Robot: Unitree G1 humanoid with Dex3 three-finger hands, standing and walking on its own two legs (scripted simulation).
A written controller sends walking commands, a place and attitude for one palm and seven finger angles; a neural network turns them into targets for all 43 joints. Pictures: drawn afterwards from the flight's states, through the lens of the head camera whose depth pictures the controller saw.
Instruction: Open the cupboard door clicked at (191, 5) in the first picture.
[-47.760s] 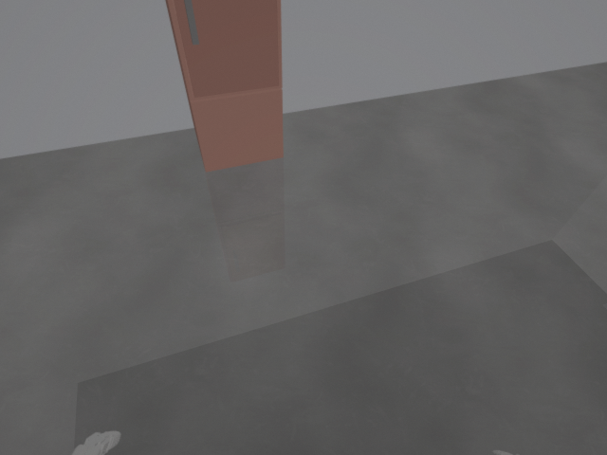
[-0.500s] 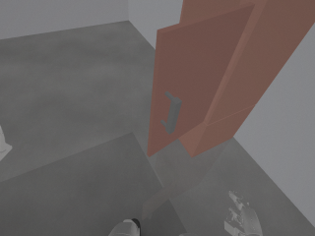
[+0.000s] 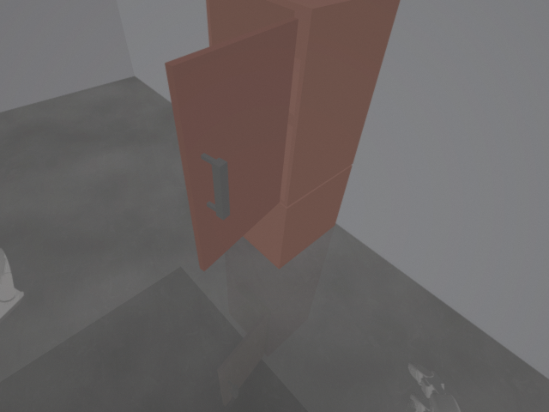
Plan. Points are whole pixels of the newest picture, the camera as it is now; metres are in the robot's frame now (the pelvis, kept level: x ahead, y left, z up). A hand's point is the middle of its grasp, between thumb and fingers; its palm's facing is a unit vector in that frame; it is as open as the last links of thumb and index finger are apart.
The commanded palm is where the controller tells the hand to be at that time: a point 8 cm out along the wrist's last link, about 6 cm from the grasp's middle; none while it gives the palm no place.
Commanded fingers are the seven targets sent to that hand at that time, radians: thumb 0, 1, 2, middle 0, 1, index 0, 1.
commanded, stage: stop stepping back and stand still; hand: left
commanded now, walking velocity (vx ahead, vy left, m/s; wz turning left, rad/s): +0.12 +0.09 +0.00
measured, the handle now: (214, 186) +0.59 +0.12 -0.03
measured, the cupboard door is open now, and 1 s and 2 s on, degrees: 100 100 100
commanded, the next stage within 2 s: let the arm hang, fingers relaxed in 0.58 s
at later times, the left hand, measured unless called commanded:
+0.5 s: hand out of the picture +0.13 +0.26 +0.16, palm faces +0.48 -0.74 -0.47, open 7.4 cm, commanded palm +0.08 +0.29 +0.18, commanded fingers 0.00 0.90 0.90 -0.20 -0.30 -0.20 -0.30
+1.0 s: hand out of the picture -0.01 +0.17 -0.17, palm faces +0.08 -0.98 -0.18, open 7.2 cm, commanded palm none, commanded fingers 0.00 0.90 0.90 -0.20 -0.30 -0.20 -0.30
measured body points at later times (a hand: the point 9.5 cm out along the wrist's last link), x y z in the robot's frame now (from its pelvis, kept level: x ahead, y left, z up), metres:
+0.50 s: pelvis -0.05 -0.01 -0.01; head -0.07 -0.02 +0.44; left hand +0.10 +0.29 +0.18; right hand +0.10 -0.25 -0.09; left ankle -0.08 +0.13 -0.74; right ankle +0.01 -0.08 -0.74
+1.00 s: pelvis -0.07 +0.00 -0.01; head -0.02 -0.01 +0.44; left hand -0.01 +0.22 -0.15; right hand +0.03 -0.26 -0.15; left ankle -0.08 +0.12 -0.73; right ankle -0.04 -0.08 -0.74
